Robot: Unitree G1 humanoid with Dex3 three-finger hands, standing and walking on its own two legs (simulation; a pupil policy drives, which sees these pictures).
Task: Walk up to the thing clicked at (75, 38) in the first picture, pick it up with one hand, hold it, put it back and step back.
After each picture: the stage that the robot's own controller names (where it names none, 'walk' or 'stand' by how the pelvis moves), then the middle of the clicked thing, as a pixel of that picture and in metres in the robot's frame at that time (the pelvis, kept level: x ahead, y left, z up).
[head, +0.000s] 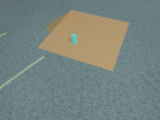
stand; (74, 39) +1.47 +0.06 -0.72
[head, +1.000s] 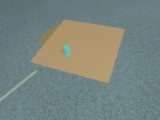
walk; (67, 50) +1.33 +0.23 -0.71
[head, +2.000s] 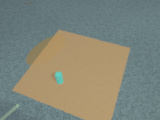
walk; (59, 77) +0.85 +0.25 -0.71
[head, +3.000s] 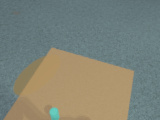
walk; (54, 114) +0.50 +0.19 -0.70
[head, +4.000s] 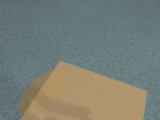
stand; out of the picture +0.35 +0.15 -0.72
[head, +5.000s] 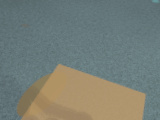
stand; out of the picture +0.35 +0.16 -0.72
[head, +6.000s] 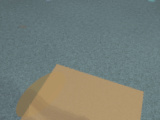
stand; out of the picture +0.36 +0.17 -0.73
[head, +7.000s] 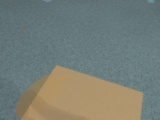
stand; out of the picture +0.35 +0.17 -0.73
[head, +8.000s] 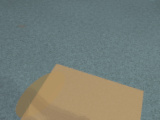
go down; out of the picture +0.35 +0.17 -0.73
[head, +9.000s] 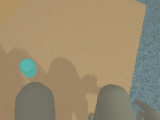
go down; (28, 68) +0.41 +0.21 -0.35
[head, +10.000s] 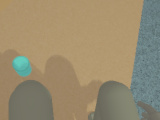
approach; (22, 66) +0.41 +0.23 -0.30
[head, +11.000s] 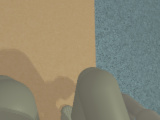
close in; out of the picture +0.38 +0.27 -0.22
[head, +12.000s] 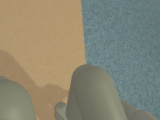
close; out of the picture +0.39 +0.28 -0.21
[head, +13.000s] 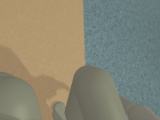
lift; out of the picture +0.36 +0.26 -0.23
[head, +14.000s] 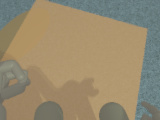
close; out of the picture +0.18 +0.26 -0.47
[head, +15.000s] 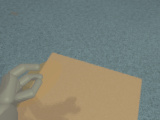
go down; out of the picture +0.13 +0.26 -0.69
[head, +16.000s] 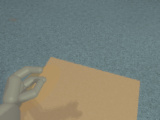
stand; out of the picture +0.12 +0.28 -0.70
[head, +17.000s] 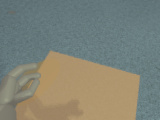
stand; out of the picture +0.14 +0.28 -0.70
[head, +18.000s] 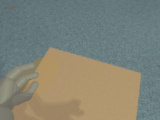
stand; out of the picture +0.13 +0.28 -0.68
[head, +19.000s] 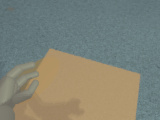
stand; out of the picture +0.13 +0.29 -0.69
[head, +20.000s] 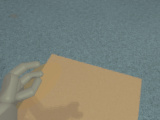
stand; out of the picture +0.13 +0.28 -0.69
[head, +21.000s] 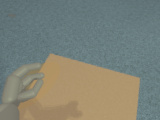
stand; out of the picture +0.13 +0.29 -0.70
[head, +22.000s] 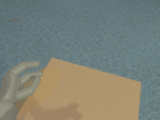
stand; out of the picture +0.12 +0.28 -0.71
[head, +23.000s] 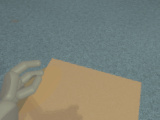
stand; out of the picture +0.12 +0.28 -0.70
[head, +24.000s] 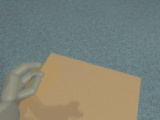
stand; out of the picture +0.12 +0.28 -0.70
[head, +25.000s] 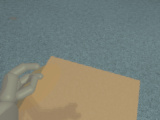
stand; out of the picture +0.13 +0.27 -0.71
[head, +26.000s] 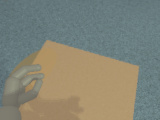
stand; out of the picture +0.14 +0.28 -0.66
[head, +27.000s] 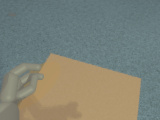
stand; out of the picture +0.12 +0.27 -0.69
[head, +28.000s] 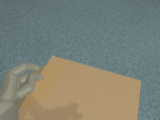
stand; out of the picture +0.13 +0.27 -0.70
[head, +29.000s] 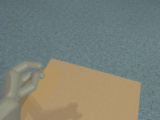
stand; out of the picture +0.12 +0.27 -0.70
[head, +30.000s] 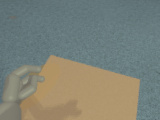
stand; out of the picture +0.13 +0.27 -0.70
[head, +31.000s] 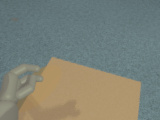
stand; out of the picture +0.12 +0.26 -0.70
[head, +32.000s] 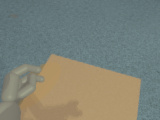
stand; out of the picture +0.12 +0.26 -0.70
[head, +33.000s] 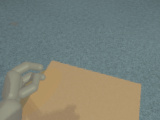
stand; out of the picture +0.12 +0.25 -0.70
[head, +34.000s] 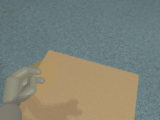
stand; out of the picture +0.13 +0.26 -0.69
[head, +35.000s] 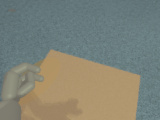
close; out of the picture +0.13 +0.25 -0.69
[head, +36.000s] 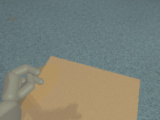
hold; out of the picture +0.13 +0.25 -0.70
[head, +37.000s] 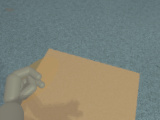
crouch; out of the picture +0.13 +0.25 -0.68
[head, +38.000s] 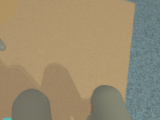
lower; out of the picture +0.18 +0.27 -0.37
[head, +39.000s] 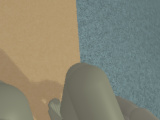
lower; out of the picture +0.13 +0.27 -0.25
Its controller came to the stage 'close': yes
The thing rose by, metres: 0.22
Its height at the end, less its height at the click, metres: -0.02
